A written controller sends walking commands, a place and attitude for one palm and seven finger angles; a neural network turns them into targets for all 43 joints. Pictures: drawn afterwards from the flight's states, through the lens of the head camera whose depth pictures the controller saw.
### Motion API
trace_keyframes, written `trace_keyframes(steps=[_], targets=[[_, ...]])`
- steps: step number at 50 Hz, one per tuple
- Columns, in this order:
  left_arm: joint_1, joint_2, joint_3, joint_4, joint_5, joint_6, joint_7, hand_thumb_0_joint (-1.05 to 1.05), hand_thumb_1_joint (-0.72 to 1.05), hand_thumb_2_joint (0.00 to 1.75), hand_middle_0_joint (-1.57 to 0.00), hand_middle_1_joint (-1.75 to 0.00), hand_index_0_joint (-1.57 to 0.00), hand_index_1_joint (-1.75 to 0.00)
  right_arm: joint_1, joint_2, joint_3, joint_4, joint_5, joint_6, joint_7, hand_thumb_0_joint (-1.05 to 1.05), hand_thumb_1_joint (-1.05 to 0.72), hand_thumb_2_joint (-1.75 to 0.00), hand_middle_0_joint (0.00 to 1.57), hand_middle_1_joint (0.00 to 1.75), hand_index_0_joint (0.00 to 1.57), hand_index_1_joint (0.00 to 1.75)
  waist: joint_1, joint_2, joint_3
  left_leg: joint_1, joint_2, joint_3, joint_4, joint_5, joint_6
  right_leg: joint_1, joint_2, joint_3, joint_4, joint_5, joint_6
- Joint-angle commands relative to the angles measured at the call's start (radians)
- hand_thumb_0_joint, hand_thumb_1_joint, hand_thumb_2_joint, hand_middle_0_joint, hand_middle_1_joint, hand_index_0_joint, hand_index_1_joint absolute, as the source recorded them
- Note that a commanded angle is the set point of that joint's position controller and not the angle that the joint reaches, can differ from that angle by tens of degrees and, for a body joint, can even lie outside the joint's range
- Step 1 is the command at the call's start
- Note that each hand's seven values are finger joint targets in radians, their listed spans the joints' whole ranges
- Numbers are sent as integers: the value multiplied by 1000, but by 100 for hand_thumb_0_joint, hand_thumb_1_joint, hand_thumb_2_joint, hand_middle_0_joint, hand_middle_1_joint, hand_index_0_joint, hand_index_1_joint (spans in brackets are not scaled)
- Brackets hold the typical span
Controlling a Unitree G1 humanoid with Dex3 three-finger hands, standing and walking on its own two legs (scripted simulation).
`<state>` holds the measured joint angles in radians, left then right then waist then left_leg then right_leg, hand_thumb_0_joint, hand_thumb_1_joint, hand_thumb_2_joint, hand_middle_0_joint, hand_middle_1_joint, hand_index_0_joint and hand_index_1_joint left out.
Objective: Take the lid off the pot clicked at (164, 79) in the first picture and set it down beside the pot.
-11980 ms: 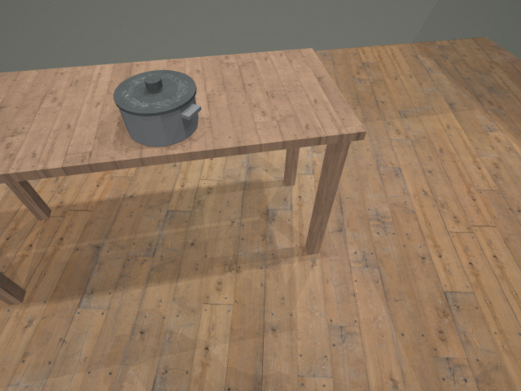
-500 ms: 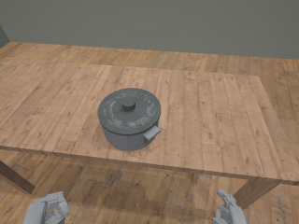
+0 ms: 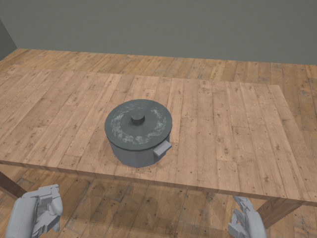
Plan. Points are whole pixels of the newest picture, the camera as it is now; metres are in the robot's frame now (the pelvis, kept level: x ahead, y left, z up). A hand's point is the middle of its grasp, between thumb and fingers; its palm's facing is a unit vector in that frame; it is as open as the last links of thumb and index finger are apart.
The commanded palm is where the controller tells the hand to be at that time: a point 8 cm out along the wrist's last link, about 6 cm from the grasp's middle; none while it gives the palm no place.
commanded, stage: raise the hand higher, near the body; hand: left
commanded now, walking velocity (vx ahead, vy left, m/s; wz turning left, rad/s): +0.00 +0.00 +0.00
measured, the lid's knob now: (137, 117) +0.43 +0.12 +0.06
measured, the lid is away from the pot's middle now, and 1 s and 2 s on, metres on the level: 0.00 0.00 0.00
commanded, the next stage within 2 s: reach forward and open the fingers in 0.24 s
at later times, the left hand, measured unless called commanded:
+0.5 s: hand (57, 187) +0.19 +0.24 +0.09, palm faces +0.12 -0.40 -0.91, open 3.0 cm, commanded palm +0.15 +0.26 +0.14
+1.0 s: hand (48, 173) +0.21 +0.26 +0.11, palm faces -0.22 -0.05 -0.97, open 5.9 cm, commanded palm +0.20 +0.26 +0.16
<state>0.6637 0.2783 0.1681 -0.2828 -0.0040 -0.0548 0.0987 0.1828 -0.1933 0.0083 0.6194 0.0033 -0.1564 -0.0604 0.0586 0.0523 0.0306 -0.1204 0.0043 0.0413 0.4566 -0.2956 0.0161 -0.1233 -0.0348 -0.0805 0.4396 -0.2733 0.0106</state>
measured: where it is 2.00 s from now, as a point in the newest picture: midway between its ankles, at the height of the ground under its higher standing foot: outside the picture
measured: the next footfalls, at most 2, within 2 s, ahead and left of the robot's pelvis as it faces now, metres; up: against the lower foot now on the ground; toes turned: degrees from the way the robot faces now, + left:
none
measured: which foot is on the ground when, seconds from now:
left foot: down 0.00-1.00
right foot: down 0.00-1.00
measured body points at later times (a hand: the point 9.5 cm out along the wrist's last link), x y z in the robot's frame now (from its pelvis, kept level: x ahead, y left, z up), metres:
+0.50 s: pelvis +0.00 -0.01 +0.00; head +0.01 -0.04 +0.45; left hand +0.18 +0.26 +0.14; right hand +0.21 -0.23 -0.09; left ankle -0.03 +0.10 -0.74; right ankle -0.02 -0.12 -0.74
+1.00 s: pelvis -0.02 +0.00 +0.00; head +0.01 -0.05 +0.45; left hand +0.21 +0.26 +0.16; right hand +0.20 -0.22 -0.10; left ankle -0.03 +0.10 -0.74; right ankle -0.02 -0.12 -0.74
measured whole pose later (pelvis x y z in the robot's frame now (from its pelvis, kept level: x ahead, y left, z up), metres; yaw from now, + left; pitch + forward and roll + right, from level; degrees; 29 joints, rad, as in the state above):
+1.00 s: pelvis -0.02 +0.00 +0.00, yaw +1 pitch +1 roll +0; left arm 0.27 0.66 0.12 -0.28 0.72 -0.01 -0.22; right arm 0.10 -0.29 0.01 0.55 0.04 0.10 -0.01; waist 0.06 0.14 0.02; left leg -0.20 -0.01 0.03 0.42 -0.23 0.03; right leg -0.20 -0.04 -0.09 0.39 -0.21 0.02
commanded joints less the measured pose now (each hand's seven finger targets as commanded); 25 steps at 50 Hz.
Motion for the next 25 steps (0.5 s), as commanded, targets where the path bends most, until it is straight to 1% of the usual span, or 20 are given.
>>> trace_keyframes(steps=[1, 2, 3, 5, 6, 7, 8, 10, 11, 13, 15, 16, 17, 18, 19, 20, 21, 22, 24, 25], targets=[[-25, 116, 85, -195, 0, -60, 8, 0, 90, 90, -130, -150, -130, -150, -132, -107, -37, -166, 3, -48, -6, 0, -90, -90, 20, 30, 20, 30, 0, -31, -37, 6, 26, -31, -53, 312, 6, -14, 8, 8, -60, 229, -22], [-74, 132, 82, -263, 0, -73, 9, 0, 90, 90, -130, -150, -130, -150, -129, -110, -31, -178, 2, -53, -6, 0, -90, -90, 20, 30, 20, 30, -1, -8, -58, 17, 23, -32, -58, 297, 7, -8, 5, 10, -64, 211, -23], [-60, 158, 116, -261, 0, -75, 16, 0, 90, 90, -130, -150, -130, -150, -125, -105, -34, -171, 0, -57, -11, 0, -90, -90, 20, 30, 20, 30, 5, -14, -80, 33, 24, -32, -55, 307, 9, 0, 5, 9, -62, 221, -23], [-50, 179, 146, -290, -4, -77, 23, 0, 90, 90, -130, -150, -130, -150, -119, -101, -31, -171, -2, -58, -12, 0, -90, -90, 20, 30, 20, 30, 14, 20, -114, 47, 22, -32, -54, 333, 6, 21, 3, 12, -57, 244, -24], [-27, 188, 167, -274, -6, -72, 25, 0, 90, 90, -130, -150, -130, -150, -128, -99, -31, -164, 0, -53, -12, 0, -90, -90, 20, 30, 20, 30, 18, 2, -105, 38, 23, -34, -50, 332, 4, 23, 9, 15, -58, 249, -26], [-23, 154, 139, -266, -7, -72, 20, 0, 90, 90, -130, -150, -130, -150, -126, -93, -28, -168, 0, -50, -11, 0, -90, -90, 20, 30, 20, 30, 13, -5, -96, 41, 23, -26, -52, 336, 5, 18, 5, 13, -61, 255, -25], [-30, 149, 134, -255, -8, -72, 18, 0, 90, 90, -130, -150, -130, -150, -127, -95, -30, -167, 1, -47, -11, 0, -90, -90, 20, 30, 20, 30, 10, -31, -83, 40, 26, -24, -52, 337, 6, 12, 6, 10, -62, 256, -23], [-67, 134, 113, -266, -9, -76, 12, 0, 90, 90, -130, -150, -130, -150, -127, -103, -30, -168, 1, -46, -8, 0, -90, -90, 20, 30, 20, 30, 3, -9, -66, 37, 25, -21, -52, 336, 7, 3, 3, 13, -64, 261, -21], [-70, 137, 118, -263, -9, -75, 12, 0, 90, 90, -130, -150, -130, -150, -135, -104, -30, -164, 2, -45, -6, 0, -90, -90, 20, 30, 20, 30, 1, -18, -50, 33, 25, -24, -48, 327, 8, -6, 7, 16, -68, 258, -22], [-100, 148, 124, -285, -12, -84, 13, 0, 90, 90, -130, -150, -130, -150, -131, -103, -29, -166, 2, -45, -8, 0, -90, -90, 20, 30, 20, 30, 2, -22, -53, 40, 26, -21, -51, 322, 11, -3, 3, 16, -73, 257, -20], [-111, 185, 164, -326, -15, -89, 19, 0, 90, 90, -130, -150, -130, -150, -126, -105, -30, -170, -1, -46, -10, 0, -90, -90, 20, 30, 20, 30, 10, 0, -97, 56, 24, -21, -48, 345, 10, 22, 1, 19, -66, 284, -20], [-107, 206, 188, -338, -17, -90, 22, 0, 90, 90, -130, -150, -130, -150, -134, -107, -30, -168, 1, -45, -10, 0, -90, -90, 20, 30, 20, 30, 12, -25, -101, 54, 24, -24, -40, 342, 9, 23, 7, 24, -65, 289, -21], [-109, 186, 175, -340, -16, -92, 19, 0, 90, 90, -130, -150, -130, -150, -133, -99, -26, -170, -1, -45, -10, 0, -90, -90, 20, 30, 20, 30, 11, -12, -106, 58, 24, -18, -42, 347, 11, 25, 2, 23, -67, 296, -21], [-158, 411, 139, -353, 424, -5, 54, 0, 88, 90, -128, -148, -128, -148, -150, -180, -12, -174, -23, 28, 4, 0, -90, -90, 20, 30, 20, 30, 11, 22, -65, -66, 5, -22, -28, 342, 12, -70, 23, 71, -20, 281, -33], [-171, 313, 123, -405, 432, 42, 72, 0, 85, 90, -126, -147, -126, -147, -168, -143, -17, -217, -19, 68, 15, 0, -90, -90, 20, 30, 20, 30, 18, 71, -80, -75, 11, -8, -34, 342, 10, -57, 7, 32, -11, 262, -46], [-179, 291, 98, -391, 442, 64, 77, 0, 83, 90, -124, -145, -124, -145, -165, -140, -17, -216, -18, 86, 20, 0, -90, -90, 20, 30, 20, 30, 11, 41, -72, -79, 10, -5, -29, 343, 12, -69, 9, 24, -8, 250, -47], [-163, 307, 80, -353, 539, 95, 78, 0, 80, 91, -122, -142, -122, -142, -191, -140, -16, -218, -4, 104, 27, 0, -90, -90, 20, 30, 20, 30, 22, 70, -41, -81, 13, -6, -32, 307, 6, -85, 23, 62, -20, 218, -58], [-133, 337, 87, -325, 616, 122, 73, 0, 77, 92, -121, -138, -121, -138, -179, -149, -19, -217, -10, 129, 35, 0, -90, -90, 20, 30, 20, 30, 30, 53, -84, -91, 13, -1, -32, 295, 5, -72, 25, 64, -14, 200, -61], [-117, 392, 89, -312, 711, 161, 53, 0, 71, 96, -121, -125, -121, -125, -199, -168, -21, -231, -7, 178, 44, 0, -90, -90, 20, 30, 20, 30, 41, 16, -143, -92, 8, -2, -23, 290, 6, -47, 27, 83, -7, 215, -60], [-142, 424, 90, -323, 751, 176, 41, 0, 67, 98, -120, -122, -120, -122, -214, -174, -18, -242, -6, 193, 46, 0, -90, -90, 20, 30, 20, 30, 42, 25, -175, -83, 6, -6, -21, 295, 9, -31, 21, 91, -5, 235, -57]])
